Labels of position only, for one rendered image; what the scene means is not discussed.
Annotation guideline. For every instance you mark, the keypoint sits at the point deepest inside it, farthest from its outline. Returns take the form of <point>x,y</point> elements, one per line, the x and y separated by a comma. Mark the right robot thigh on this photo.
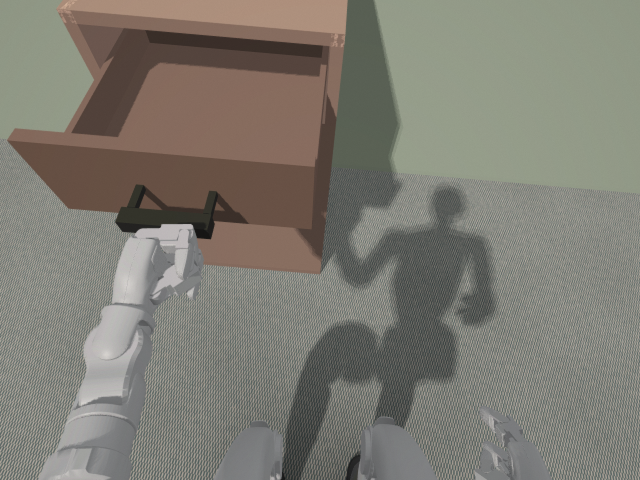
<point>388,452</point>

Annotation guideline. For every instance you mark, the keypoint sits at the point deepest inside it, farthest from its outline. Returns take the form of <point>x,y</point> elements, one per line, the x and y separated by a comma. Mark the handle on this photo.
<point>132,218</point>

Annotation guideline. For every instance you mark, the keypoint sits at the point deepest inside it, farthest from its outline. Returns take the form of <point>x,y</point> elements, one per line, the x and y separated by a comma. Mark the drawer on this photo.
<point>185,114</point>

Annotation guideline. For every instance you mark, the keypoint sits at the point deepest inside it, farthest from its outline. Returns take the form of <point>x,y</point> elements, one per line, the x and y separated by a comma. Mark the robot thigh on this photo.
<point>255,454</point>
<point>388,452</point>

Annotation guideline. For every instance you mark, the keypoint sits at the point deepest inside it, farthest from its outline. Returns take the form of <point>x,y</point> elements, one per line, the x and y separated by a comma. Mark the left robot thigh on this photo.
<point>255,454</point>

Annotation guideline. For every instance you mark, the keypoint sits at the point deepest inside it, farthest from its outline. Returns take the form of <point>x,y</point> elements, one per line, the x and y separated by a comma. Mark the right robot hand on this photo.
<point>522,461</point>

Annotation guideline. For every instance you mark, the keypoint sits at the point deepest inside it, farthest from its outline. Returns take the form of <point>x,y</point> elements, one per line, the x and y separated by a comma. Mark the left robot forearm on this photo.
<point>100,430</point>

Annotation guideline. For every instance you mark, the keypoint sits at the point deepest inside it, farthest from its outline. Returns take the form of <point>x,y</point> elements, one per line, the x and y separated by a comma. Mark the cabinet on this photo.
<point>95,26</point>

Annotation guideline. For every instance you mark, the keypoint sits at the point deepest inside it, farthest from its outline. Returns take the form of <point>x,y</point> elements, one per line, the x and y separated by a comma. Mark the left robot hand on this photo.
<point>142,262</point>

